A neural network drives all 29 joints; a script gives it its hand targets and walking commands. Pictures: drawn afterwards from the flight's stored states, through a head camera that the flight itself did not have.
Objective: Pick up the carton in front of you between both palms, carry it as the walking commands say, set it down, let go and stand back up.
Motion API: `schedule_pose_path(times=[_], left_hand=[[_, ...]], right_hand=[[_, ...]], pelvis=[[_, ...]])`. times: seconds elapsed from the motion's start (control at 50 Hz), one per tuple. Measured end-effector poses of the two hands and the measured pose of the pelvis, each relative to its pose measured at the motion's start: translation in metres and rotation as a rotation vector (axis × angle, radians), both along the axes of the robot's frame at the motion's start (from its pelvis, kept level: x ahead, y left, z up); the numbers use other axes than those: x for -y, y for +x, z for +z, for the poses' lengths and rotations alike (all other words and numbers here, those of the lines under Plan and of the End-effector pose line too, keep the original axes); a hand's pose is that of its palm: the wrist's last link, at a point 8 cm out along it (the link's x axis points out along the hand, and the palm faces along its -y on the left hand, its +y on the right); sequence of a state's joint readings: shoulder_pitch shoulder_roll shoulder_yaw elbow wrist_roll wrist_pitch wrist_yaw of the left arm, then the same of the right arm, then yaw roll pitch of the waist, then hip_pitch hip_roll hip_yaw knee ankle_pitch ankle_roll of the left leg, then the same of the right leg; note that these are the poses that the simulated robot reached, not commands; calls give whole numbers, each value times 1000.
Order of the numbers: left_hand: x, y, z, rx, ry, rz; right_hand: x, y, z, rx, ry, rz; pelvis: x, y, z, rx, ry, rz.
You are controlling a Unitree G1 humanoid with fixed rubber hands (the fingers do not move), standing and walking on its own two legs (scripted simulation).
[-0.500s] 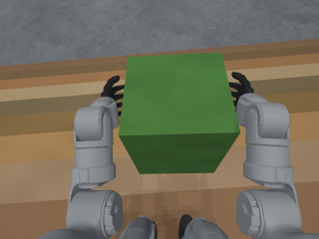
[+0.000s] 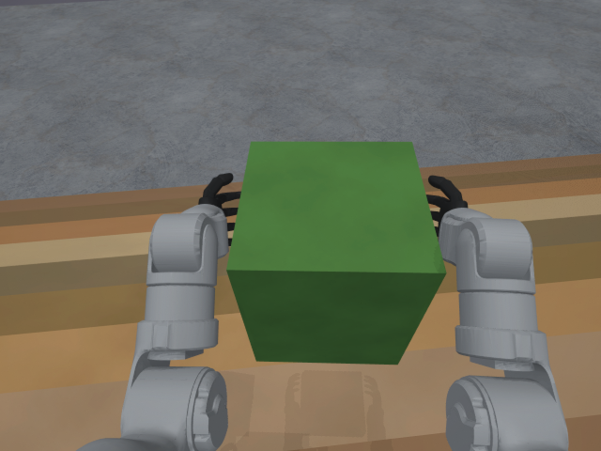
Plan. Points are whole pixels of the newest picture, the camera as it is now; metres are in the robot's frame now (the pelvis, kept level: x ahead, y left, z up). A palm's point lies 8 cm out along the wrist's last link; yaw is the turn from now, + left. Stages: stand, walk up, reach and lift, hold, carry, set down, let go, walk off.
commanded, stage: carry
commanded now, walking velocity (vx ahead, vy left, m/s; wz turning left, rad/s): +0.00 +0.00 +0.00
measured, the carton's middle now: (328, 259) +0.36 +0.00 +0.05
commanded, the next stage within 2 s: none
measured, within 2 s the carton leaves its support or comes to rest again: neither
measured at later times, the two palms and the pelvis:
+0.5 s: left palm (196, 230) +0.34 +0.16 +0.14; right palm (451, 233) +0.34 -0.14 +0.14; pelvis -0.01 +0.01 +0.01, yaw +0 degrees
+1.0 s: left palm (201, 230) +0.34 +0.15 +0.14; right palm (454, 234) +0.33 -0.15 +0.14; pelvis -0.01 +0.01 +0.01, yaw +0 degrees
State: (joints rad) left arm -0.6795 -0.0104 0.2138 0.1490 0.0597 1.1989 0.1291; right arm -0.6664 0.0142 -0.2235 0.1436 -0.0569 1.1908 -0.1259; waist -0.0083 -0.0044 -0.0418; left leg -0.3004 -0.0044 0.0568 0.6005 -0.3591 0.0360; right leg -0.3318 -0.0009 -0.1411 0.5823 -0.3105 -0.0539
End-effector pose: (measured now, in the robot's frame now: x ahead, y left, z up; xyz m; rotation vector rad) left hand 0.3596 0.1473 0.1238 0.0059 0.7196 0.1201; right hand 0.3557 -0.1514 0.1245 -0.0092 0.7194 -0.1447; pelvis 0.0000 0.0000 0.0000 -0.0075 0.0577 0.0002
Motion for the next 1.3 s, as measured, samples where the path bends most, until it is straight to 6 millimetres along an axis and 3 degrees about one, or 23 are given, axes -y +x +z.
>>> schedule_pose_path(times=[0.36, 1.3], left_hand=[[-11, -23, 18, -22, 14, 3], [-6, -24, 17, -29, 18, -6]], right_hand=[[-11, -19, 17, -22, -10, 24], [-6, -23, 16, -29, -11, 19]], pelvis=[[-6, -11, 7, 27, 4, 1], [-5, -16, 7, 24, 5, -2]])
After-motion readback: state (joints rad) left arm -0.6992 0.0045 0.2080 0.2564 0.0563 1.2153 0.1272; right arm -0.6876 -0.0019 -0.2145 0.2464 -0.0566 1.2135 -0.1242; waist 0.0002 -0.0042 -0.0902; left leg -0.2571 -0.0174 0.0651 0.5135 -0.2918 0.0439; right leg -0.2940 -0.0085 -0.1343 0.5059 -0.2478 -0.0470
